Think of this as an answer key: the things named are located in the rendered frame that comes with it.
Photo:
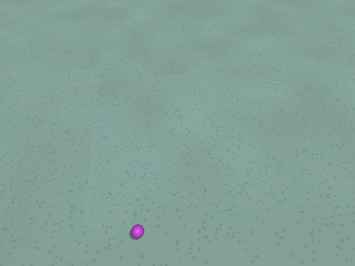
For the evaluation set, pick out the ball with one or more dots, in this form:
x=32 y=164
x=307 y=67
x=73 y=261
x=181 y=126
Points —
x=137 y=231

